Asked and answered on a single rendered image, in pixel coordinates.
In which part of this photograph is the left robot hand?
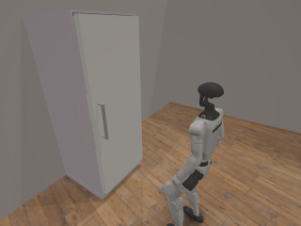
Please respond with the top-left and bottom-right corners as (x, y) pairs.
(158, 181), (177, 201)

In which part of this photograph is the left robot forearm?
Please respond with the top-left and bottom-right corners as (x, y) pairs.
(170, 156), (198, 188)

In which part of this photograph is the left robot shin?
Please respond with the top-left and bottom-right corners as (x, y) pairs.
(168, 200), (184, 226)

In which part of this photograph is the left robot upper arm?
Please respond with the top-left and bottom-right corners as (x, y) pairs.
(187, 120), (206, 167)

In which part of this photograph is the right robot upper arm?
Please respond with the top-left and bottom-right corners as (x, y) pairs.
(215, 108), (225, 141)

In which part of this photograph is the right robot shin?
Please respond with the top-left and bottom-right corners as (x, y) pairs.
(185, 185), (199, 216)

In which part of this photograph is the robot shin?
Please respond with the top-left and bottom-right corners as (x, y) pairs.
(185, 185), (199, 216)
(168, 200), (184, 226)

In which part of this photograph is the fridge door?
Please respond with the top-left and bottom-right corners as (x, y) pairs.
(73, 13), (143, 194)

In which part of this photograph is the handle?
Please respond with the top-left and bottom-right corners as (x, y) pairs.
(97, 103), (109, 139)

